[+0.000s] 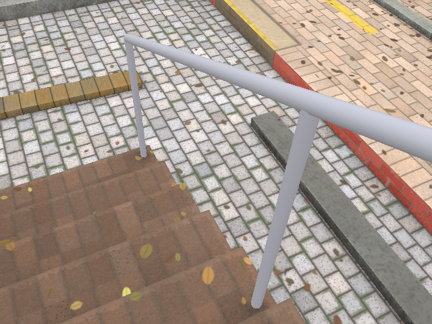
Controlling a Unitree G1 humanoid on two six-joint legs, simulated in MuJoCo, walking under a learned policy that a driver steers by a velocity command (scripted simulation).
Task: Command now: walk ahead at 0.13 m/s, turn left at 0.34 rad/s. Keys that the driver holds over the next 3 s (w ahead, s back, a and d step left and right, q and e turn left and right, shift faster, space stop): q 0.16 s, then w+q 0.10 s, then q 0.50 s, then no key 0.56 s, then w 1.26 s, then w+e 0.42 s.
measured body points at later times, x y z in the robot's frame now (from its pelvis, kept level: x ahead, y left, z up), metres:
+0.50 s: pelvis +0.19 +0.15 -0.14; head +0.20 +0.18 +0.31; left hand +0.23 +0.43 -0.27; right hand +0.25 -0.10 -0.27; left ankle +0.20 +0.21 -0.87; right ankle +0.25 +0.00 -0.68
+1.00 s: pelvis +0.29 +0.15 -0.16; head +0.30 +0.18 +0.28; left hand +0.23 +0.41 -0.30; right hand +0.53 +0.02 -0.27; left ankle +0.21 +0.21 -0.87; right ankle +0.35 +0.02 -0.86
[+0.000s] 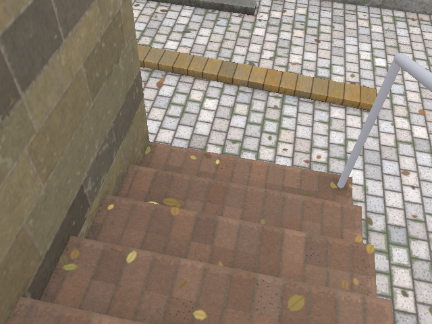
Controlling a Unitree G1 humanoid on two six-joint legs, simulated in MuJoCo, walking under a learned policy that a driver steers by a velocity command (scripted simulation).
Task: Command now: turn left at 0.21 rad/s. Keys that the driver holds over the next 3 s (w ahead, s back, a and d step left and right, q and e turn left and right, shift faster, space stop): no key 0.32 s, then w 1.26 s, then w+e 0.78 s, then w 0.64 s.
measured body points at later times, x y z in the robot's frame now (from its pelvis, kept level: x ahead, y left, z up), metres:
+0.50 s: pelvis +0.02 -0.02 +0.03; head +0.03 -0.01 +0.48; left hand +0.15 +0.25 -0.09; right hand +0.07 -0.30 -0.08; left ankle -0.02 +0.09 -0.68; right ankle -0.02 -0.15 -0.70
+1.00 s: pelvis +0.23 -0.01 -0.07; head +0.24 -0.01 +0.38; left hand +0.42 +0.20 -0.17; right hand +0.10 -0.22 -0.21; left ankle +0.02 +0.09 -0.70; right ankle +0.32 -0.10 -0.80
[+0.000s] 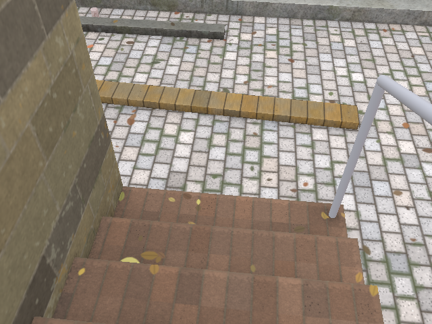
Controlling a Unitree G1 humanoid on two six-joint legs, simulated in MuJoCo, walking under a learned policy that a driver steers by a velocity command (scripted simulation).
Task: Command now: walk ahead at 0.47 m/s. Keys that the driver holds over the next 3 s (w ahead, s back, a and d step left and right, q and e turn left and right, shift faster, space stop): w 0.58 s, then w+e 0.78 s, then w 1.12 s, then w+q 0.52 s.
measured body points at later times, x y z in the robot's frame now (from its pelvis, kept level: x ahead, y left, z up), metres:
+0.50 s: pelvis +0.29 +0.02 -0.16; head +0.29 +0.04 +0.29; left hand +0.16 +0.21 -0.31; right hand +0.49 -0.18 -0.25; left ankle +0.44 +0.13 -0.89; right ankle +0.07 -0.09 -0.78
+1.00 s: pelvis +0.54 +0.00 -0.25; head +0.54 -0.01 +0.20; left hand +0.73 +0.17 -0.38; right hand +0.35 -0.11 -0.40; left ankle +0.42 +0.13 -0.94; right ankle +0.70 -0.18 -0.95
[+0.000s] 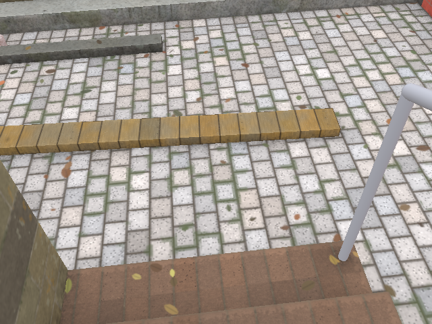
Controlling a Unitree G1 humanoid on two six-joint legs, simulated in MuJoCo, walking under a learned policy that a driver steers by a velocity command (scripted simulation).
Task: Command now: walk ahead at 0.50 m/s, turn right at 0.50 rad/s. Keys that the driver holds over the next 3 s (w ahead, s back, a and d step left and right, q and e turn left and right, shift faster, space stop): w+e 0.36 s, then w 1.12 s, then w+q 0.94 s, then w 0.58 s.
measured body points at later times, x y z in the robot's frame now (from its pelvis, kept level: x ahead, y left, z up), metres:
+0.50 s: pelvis +0.31 -0.05 -0.17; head +0.32 -0.05 +0.28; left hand +0.27 +0.16 -0.32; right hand +0.49 -0.30 -0.26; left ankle +0.51 +0.04 -0.88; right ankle +0.18 -0.14 -0.83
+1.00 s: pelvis +0.57 -0.09 -0.28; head +0.56 -0.10 +0.17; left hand +0.80 +0.06 -0.39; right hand +0.40 -0.25 -0.44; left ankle +0.49 +0.04 -0.98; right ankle +0.58 -0.20 -0.98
